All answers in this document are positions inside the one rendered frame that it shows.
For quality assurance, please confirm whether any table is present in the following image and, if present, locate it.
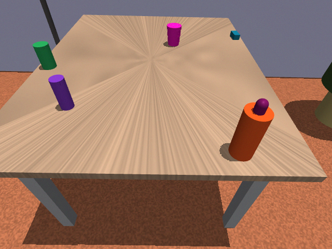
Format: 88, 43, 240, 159
0, 15, 327, 228

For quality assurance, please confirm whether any potted plant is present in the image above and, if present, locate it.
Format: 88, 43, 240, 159
314, 62, 332, 128

